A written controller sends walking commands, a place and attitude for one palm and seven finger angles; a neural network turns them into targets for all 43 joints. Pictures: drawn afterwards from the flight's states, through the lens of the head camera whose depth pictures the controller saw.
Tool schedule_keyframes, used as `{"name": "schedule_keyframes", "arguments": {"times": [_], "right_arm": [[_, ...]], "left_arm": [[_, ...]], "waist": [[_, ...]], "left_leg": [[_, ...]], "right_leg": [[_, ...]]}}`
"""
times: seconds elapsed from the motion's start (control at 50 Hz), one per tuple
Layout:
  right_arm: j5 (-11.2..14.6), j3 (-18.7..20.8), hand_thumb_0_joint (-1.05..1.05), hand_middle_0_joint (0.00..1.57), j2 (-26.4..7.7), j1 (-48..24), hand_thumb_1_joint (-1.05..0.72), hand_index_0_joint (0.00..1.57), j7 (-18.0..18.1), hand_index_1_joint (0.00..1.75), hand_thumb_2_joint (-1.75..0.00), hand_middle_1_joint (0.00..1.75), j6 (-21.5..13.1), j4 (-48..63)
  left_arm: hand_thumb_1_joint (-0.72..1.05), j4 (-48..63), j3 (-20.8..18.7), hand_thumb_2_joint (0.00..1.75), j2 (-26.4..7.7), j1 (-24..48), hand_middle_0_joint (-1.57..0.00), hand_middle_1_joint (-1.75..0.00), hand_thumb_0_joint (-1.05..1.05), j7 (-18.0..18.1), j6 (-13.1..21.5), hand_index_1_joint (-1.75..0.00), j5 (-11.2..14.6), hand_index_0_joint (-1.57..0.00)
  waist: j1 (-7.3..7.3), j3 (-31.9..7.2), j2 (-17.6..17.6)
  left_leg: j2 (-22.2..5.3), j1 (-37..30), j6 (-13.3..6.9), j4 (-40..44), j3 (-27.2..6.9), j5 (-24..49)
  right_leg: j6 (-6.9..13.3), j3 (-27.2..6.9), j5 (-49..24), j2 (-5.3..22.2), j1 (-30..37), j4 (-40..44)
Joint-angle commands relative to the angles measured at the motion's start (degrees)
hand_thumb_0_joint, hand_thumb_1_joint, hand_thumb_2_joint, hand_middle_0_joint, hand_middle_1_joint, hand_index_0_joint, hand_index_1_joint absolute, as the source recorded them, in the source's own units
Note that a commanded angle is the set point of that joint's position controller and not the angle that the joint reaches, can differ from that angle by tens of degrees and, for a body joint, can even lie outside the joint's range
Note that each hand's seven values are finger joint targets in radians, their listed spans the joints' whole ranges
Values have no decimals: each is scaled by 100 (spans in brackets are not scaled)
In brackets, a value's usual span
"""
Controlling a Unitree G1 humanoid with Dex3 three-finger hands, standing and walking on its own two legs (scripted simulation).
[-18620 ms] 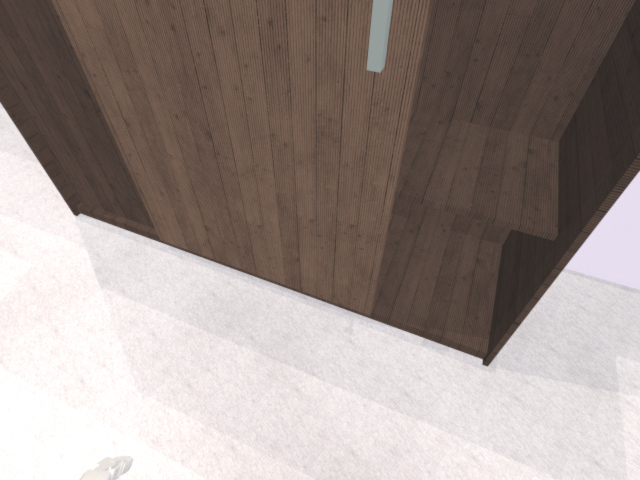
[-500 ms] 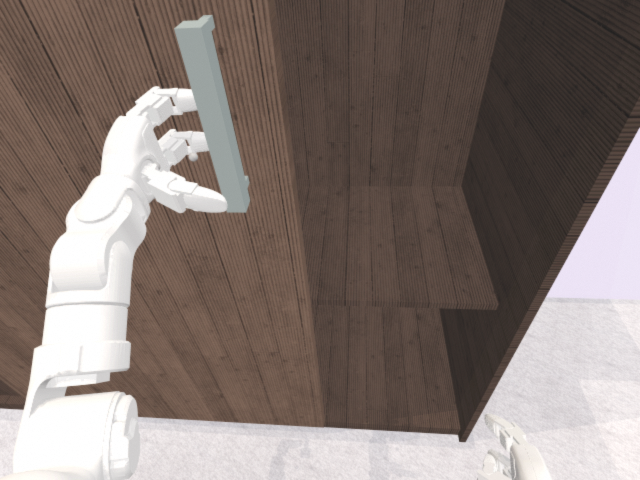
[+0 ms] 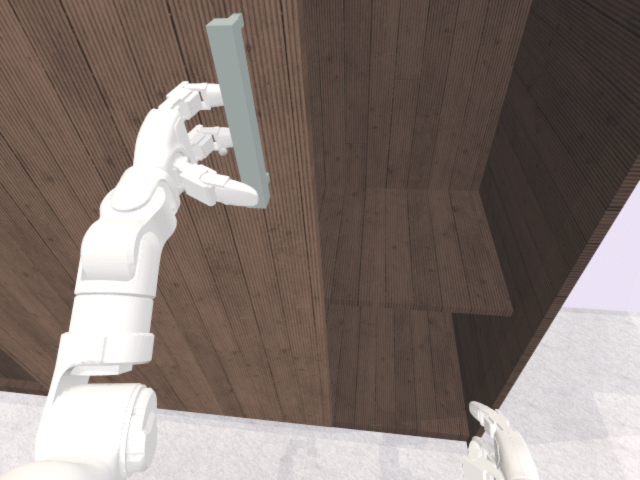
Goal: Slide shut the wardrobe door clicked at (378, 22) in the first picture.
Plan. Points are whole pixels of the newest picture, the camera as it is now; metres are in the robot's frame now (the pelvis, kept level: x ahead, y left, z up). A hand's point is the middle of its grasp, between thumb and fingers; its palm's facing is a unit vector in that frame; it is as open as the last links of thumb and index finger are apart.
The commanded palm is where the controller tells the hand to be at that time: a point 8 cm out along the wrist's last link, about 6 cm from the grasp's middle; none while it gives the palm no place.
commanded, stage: move the hooked fingers beside the handle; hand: left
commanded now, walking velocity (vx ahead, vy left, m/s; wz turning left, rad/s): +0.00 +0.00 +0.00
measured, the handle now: (248, 119) +0.45 +0.12 +0.27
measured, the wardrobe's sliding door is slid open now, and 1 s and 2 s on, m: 0.40 0.40 0.40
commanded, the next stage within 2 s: none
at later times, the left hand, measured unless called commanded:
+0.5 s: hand (216, 151) +0.38 +0.14 +0.26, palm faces -0.02 -1.00 -0.05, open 14.1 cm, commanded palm +0.36 +0.20 +0.26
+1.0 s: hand (205, 149) +0.39 +0.16 +0.26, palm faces -0.02 -1.00 -0.07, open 14.0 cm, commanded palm +0.36 +0.22 +0.26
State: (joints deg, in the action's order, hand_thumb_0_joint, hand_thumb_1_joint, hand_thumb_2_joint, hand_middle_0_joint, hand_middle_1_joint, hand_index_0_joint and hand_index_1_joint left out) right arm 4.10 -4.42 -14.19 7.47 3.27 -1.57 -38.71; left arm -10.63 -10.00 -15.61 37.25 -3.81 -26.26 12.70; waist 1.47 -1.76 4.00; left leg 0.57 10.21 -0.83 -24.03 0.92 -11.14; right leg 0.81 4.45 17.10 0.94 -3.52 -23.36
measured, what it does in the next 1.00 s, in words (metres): stands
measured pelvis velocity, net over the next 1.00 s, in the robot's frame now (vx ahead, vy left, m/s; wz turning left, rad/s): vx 0.01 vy -0.01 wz -0.01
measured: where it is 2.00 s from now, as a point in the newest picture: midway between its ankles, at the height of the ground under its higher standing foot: outside the picture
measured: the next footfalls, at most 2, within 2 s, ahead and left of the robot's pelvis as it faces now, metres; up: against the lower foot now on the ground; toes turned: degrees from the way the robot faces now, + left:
none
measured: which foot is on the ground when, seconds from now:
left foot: down 0.00-1.00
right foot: down 0.00-1.00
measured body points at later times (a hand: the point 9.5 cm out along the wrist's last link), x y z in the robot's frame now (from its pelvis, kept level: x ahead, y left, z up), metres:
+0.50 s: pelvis +0.00 -0.01 +0.00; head -0.03 -0.04 +0.45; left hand +0.38 +0.20 +0.27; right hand +0.18 -0.25 -0.09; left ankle +0.02 +0.11 -0.74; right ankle -0.05 -0.11 -0.74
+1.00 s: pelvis +0.01 -0.01 +0.00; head -0.01 -0.05 +0.45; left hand +0.38 +0.21 +0.27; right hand +0.19 -0.25 -0.10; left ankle +0.02 +0.11 -0.74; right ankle -0.05 -0.11 -0.74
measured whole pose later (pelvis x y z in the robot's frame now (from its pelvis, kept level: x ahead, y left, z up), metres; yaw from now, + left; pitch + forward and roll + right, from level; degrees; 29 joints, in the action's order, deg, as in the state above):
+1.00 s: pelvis +0.01 -0.01 +0.00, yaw -1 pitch -1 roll +1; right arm 4.8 -3.6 -16.3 9.8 3.7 -1.4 -37.2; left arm -11.3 -15.8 -21.9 33.4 -10.7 -23.9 14.8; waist 0.1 -2.6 4.5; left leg -0.3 10.8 0.0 -24.4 1.1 -12.2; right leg 1.6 4.1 18.0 0.0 -4.2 -23.6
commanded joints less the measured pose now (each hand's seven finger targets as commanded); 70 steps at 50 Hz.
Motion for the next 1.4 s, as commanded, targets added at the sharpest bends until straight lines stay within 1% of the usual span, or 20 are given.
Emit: {"name": "schedule_keyframes", "arguments": {"times": [0.0,0.08,0.12,0.16,0.22,0.3,0.36,0.44,0.56,0.6,0.68,0.8,0.9,0.98,1.06,1.08,1.12,1.26,1.32,1.38], "right_arm": [[-10,270,0,20,-629,-904,-90,20,37,30,-90,30,-289,952],[-8,278,0,20,-632,-897,-90,20,15,30,-90,30,-283,990],[-7,288,0,20,-674,-919,-90,20,50,30,-90,30,-273,967],[-12,289,0,20,-695,-901,-90,20,61,30,-90,30,-236,946],[6,282,0,20,-666,-898,-90,20,48,30,-90,30,-258,1002],[12,283,0,20,-702,-895,-90,20,69,30,-90,30,-238,1002],[4,298,0,20,-742,-867,-90,20,75,30,-90,30,-221,1005],[30,303,0,20,-761,-835,-90,20,103,30,-90,30,-210,990],[50,319,0,20,-767,-804,-90,20,88,30,-90,30,-232,1055],[70,311,0,20,-744,-838,-90,20,80,30,-90,30,-265,1087],[59,337,0,20,-822,-764,-90,20,105,30,-90,30,-267,986],[73,317,0,20,-805,-740,-90,20,103,30,-90,30,-248,1015],[53,335,0,20,-810,-713,-90,20,93,30,-90,30,-300,1103],[70,335,0,20,-847,-665,-90,20,109,30,-90,30,-271,1033],[76,339,0,20,-835,-689,-90,20,83,30,-90,30,-263,1092],[78,344,0,20,-849,-676,-90,20,84,30,-90,30,-270,1120],[84,341,0,20,-834,-696,-90,20,83,30,-90,30,-286,1157],[69,342,0,20,-858,-656,-90,20,110,30,-90,30,-321,1118],[92,336,0,20,-846,-690,-90,20,113,30,-90,30,-353,1125],[100,345,0,20,-872,-675,-90,20,112,30,-90,30,-338,1106]], "left_arm": [[-50,1448,-171,30,-806,2751,-30,-120,0,-134,518,-120,123,-30],[-50,1553,-218,30,-803,2467,-30,-120,0,-129,530,-120,155,-30],[-50,1446,-463,30,-1096,2471,-30,-120,0,-148,489,-120,164,-30],[-50,1398,-623,30,-1362,2373,-30,-120,0,-155,475,-120,124,-30],[-50,1585,-424,30,-1140,2491,-30,-120,0,-176,467,-120,110,-30],[-50,1396,-579,30,-1277,2323,-30,-120,0,-219,395,-120,185,-30],[-50,1398,-865,30,-1635,2114,-30,-120,0,-241,402,-120,182,-30],[-50,1145,-878,30,-1701,2249,-30,-120,0,-319,362,-120,190,-30],[-50,1312,-914,30,-1800,2102,-30,-120,0,-450,498,-120,212,-30],[-50,1422,-672,30,-1541,2266,-30,-120,0,-506,545,-120,247,-30],[-50,1022,-1023,30,-1908,2132,-30,-120,0,-536,490,-120,287,-30],[-50,931,-996,30,-1986,2314,-30,-120,0,-553,521,-120,222,-30],[-50,1251,-1049,30,-2044,2273,-30,-120,0,-632,705,-120,229,-30],[-50,834,-1147,30,-2107,2022,-30,-120,0,-727,614,-120,297,-30],[-50,913,-1130,30,-2084,1790,-30,-120,0,-767,515,-120,270,-30],[-50,992,-1290,30,-2265,1794,-30,-120,0,-755,519,-120,279,-30],[-50,1198,-1077,30,-2061,2000,-30,-120,0,-811,557,-120,283,-30],[-50,1309,-1403,30,-2453,1852,-30,-120,0,-872,690,-120,325,-30],[-50,1263,-1077,30,-2088,1951,-30,-120,0,-940,623,-120,336,-30],[-50,1143,-1168,30,-2203,1779,-30,-120,0,-957,532,-120,360,-30]], "waist": [[-135,-1612,-286],[-112,-1558,-448],[-94,-1463,-579],[-37,-1432,-478],[-101,-1456,-243],[-85,-1390,-433],[-16,-1474,-437],[-91,-1361,-549],[-66,-1518,-295],[-141,-1483,-276],[-109,-1373,-600],[-113,-1338,-366],[-81,-1723,-266],[-99,-1468,-595],[-37,-1404,-372],[-41,-1465,-445],[-105,-1471,-430],[-72,-1577,-221],[-154,-1437,-117],[-124,-1415,-198]], "left_leg": [[-8,-1407,-164,74,-327,1331],[-22,-1346,-174,82,-319,1352],[-21,-1253,-201,90,-283,1303],[-14,-1158,-195,86,-263,1285],[-12,-1281,-183,78,-265,1354],[-6,-1168,-201,76,-254,1268],[16,-1064,-204,38,-217,1335],[16,-1034,-230,40,-168,1267],[39,-1095,-226,-42,-148,1442],[47,-1166,-233,-50,-170,1384],[45,-991,-248,-44,-168,1259],[58,-954,-246,-57,-161,1265],[65,-1162,-256,-112,-192,1577],[46,-966,-256,-106,-171,1445],[63,-924,-255,-146,-141,1499],[56,-921,-257,-143,-167,1494],[58,-1017,-268,-158,-165,1554],[41,-1096,-257,-206,-204,1678],[32,-1156,-244,-176,-237,1516],[25,-1088,-236,-177,-256,1485]], "right_leg": [[135,-175,-1963,-153,-445,255],[112,-163,-2009,-160,-421,269],[92,-185,-2034,-156,-403,297],[106,-203,-1997,-149,-341,291],[112,-193,-2011,-155,-435,278],[97,-200,-2020,-157,-390,308],[93,-220,-2152,-140,-245,289],[57,-246,-2191,-138,-335,321],[76,-251,-2413,-122,-232,272],[65,-244,-2384,-123,-347,272],[37,-247,-2354,-122,-341,304],[47,-259,-2309,-105,-382,272],[73,-257,-2631,-105,-193,168],[37,-223,-2605,-111,-265,200],[51,-213,-2620,-101,-310,167],[46,-214,-2622,-102,-287,164],[37,-213,-2670,-106,-356,152],[68,-198,-2648,-121,-315,129],[71,-176,-2412,-134,-529,152],[74,-169,-2400,-123,-509,166]]}}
